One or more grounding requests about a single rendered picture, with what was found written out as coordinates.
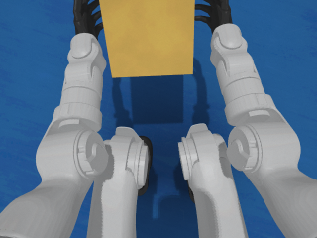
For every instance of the left robot upper arm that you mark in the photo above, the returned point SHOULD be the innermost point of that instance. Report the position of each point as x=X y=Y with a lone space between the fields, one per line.
x=68 y=163

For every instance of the carton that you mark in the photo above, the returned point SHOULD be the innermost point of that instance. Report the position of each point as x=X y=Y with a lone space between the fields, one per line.
x=149 y=37

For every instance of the right robot hand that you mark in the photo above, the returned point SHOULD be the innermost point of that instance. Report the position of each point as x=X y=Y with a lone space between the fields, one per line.
x=219 y=12

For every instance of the robot right forearm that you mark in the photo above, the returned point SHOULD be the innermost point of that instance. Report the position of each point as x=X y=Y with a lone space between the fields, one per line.
x=239 y=81

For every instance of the robot right foot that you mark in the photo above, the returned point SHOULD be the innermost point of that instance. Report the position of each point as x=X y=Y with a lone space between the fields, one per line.
x=190 y=193

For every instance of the right robot upper arm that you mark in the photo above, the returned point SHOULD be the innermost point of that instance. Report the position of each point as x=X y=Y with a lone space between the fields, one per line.
x=268 y=153

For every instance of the left robot hand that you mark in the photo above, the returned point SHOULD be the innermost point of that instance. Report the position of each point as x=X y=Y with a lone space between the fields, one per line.
x=84 y=21

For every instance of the robot right thigh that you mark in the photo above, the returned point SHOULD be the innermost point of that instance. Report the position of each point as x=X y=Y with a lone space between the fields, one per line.
x=218 y=209

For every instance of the robot left forearm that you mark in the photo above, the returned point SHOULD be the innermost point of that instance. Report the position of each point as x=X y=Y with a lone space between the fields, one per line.
x=82 y=88

